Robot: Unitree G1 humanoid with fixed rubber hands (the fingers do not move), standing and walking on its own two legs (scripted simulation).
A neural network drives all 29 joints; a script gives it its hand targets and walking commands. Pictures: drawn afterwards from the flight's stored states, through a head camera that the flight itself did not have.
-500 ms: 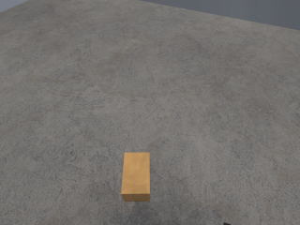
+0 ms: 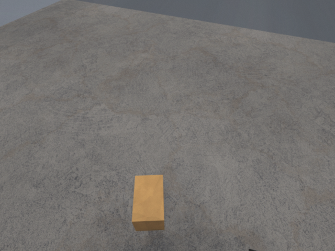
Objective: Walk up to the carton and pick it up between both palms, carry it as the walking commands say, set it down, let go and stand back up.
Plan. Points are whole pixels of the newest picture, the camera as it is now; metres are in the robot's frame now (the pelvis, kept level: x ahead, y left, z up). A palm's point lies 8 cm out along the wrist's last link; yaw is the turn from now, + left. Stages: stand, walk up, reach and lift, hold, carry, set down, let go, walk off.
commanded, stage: walk up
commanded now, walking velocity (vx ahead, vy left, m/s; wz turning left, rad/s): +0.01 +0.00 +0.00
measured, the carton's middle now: (149, 202) +0.49 +0.10 -0.68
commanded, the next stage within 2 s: none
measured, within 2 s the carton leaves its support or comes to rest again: neither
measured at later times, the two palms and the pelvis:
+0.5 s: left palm out of the picture +0.07 +0.27 -0.12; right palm out of the picture +0.06 -0.23 -0.14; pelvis +0.01 +0.01 -0.01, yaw -1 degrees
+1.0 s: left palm out of the picture +0.13 +0.34 -0.15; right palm (228, 241) +0.17 -0.15 -0.11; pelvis +0.10 +0.09 -0.01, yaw -3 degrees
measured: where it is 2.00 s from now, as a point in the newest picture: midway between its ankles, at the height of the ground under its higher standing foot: outside the picture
